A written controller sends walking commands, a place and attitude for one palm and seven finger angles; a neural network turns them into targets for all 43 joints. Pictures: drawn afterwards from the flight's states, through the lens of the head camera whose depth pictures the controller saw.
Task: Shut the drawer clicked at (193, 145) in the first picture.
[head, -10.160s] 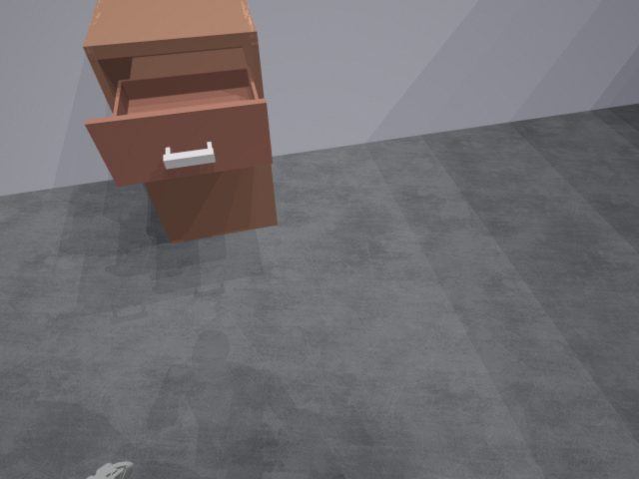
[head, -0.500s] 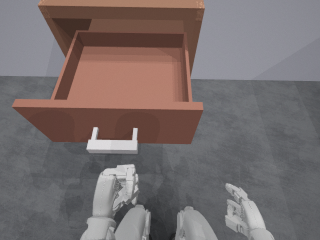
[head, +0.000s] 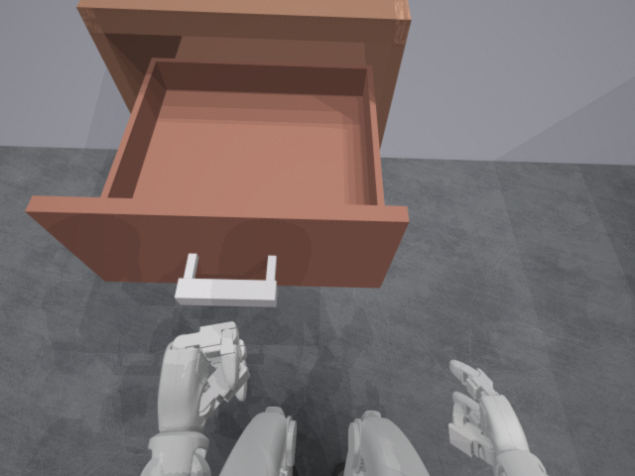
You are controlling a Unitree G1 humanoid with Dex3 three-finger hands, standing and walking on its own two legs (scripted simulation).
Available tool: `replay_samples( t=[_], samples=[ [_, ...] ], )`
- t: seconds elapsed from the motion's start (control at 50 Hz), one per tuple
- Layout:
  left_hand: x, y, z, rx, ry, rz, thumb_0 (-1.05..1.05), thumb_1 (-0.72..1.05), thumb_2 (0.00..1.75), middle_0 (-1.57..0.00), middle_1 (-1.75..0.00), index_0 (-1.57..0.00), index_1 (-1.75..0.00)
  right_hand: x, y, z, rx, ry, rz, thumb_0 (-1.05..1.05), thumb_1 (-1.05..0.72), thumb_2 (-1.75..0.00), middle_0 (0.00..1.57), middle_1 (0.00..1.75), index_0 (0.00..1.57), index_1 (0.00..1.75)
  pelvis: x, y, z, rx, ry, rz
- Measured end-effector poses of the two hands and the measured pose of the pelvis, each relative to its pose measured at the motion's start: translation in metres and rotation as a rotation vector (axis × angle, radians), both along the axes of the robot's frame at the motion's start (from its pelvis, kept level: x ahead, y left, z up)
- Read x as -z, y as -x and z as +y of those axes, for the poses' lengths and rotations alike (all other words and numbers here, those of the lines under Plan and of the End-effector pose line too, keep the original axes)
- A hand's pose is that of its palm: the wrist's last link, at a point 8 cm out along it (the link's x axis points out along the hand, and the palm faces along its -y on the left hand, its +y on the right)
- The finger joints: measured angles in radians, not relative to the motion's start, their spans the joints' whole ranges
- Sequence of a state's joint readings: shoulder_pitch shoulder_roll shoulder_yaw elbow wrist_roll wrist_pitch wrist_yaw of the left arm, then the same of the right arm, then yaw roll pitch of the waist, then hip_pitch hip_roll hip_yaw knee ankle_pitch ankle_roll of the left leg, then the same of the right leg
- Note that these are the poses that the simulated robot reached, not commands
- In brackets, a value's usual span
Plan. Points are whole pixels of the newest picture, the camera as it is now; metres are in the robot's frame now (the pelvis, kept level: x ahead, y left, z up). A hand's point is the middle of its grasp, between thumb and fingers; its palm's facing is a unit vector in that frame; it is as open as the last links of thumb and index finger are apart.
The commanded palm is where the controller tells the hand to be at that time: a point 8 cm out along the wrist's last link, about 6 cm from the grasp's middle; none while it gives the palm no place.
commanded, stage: push the drawer shut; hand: left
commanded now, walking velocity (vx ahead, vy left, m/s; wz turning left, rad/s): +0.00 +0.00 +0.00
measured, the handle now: (230, 277) +0.34 +0.13 +0.03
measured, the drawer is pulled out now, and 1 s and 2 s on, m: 0.30 0.24 0.11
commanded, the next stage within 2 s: none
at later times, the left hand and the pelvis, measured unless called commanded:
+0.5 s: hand (269, 337) +0.28 +0.07 +0.01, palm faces -0.04 -1.00 -0.02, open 3.6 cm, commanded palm +0.28 +0.13 +0.03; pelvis -0.01 +0.00 +0.00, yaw +0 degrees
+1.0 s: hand (273, 292) +0.34 +0.07 +0.01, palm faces -0.01 -1.00 -0.04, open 3.6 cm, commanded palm +0.35 +0.13 +0.03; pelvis -0.03 +0.00 +0.00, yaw +0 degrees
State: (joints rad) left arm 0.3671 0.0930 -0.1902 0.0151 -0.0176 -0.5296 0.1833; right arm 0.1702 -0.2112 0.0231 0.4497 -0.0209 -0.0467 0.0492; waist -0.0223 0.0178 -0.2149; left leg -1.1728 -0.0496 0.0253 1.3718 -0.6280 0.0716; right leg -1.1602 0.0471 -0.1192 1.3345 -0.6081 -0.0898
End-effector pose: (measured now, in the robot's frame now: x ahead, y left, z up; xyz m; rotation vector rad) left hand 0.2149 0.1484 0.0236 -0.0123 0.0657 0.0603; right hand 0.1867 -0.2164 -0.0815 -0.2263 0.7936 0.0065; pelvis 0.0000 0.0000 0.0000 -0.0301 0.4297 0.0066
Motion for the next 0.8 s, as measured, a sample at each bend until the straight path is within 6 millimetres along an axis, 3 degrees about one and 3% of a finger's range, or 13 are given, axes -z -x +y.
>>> replay_samples(
  t=[0.08,0.22,0.4,0.56,0.8],
  samples=[
    [-0.011,-0.018,0.003,-0.01,0.003,-0.103,0.02,0.9,0.9,-1.4,-1.6,-1.4,-1.6,0.009,0.001,0.004,-0.02,-0.009,0.016,0.01,-0.91,-0.9,0.2,0.3,0.2,0.3,0.004,0.003,0.002,-0.011,0.007,0.004],
    [0.004,-0.033,-0.03,0.161,0.004,0.031,0.01,0.91,0.9,-1.4,-1.6,-1.4,-1.6,0.007,0.015,0.009,0.017,-0.03,0.07,0.02,-0.91,-0.9,0.2,0.3,0.2,0.3,-0.003,0.002,0.005,0.0,0.001,-0.003],
    [0.01,-0.041,-0.021,0.108,-0.026,0.016,0.04,0.85,0.91,-1.4,-1.6,-1.45,-1.6,0.009,0.033,-0.002,0.038,0.001,0.116,0.01,-0.91,-0.9,0.2,0.3,0.21,0.3,-0.006,0.003,0.003,0.004,0.0,-0.004],
    [0.013,-0.049,-0.021,0.098,-0.035,-0.034,0.05,0.85,0.91,-1.4,-1.6,-1.5,-1.6,0.02,0.042,-0.011,0.032,0.017,0.155,0.01,-0.91,-0.9,0.2,0.3,0.2,0.3,-0.002,0.012,0.0,-0.003,0.0,-0.009],
    [0.013,-0.071,-0.021,0.073,-0.047,-0.041,0.05,0.87,0.9,-1.4,-1.6,-1.51,-1.6,0.019,0.06,-0.018,0.05,0.024,0.165,0.01,-0.91,-0.9,0.2,0.3,0.2,0.3,-0.002,0.027,-0.005,-0.005,-0.003,-0.025]
  ],
)
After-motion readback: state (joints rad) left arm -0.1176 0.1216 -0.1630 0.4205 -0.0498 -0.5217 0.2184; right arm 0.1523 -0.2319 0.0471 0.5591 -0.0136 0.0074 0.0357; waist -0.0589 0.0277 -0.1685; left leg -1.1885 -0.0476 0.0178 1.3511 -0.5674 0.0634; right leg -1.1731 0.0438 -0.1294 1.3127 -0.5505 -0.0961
